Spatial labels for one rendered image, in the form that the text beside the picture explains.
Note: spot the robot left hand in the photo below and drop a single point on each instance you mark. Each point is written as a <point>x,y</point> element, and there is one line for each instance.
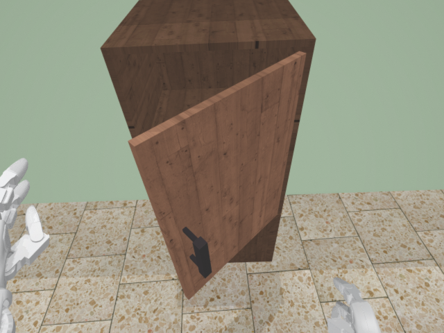
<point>31,245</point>

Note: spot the cupboard door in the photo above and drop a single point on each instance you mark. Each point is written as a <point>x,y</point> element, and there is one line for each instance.
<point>218,167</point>

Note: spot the robot right hand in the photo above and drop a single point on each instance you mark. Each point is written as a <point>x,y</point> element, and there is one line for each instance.
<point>358,318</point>

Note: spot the robot left forearm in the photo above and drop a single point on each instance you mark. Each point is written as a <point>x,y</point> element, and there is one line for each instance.
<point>7,323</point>

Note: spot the handle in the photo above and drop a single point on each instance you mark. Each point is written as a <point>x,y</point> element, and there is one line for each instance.
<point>202,256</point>

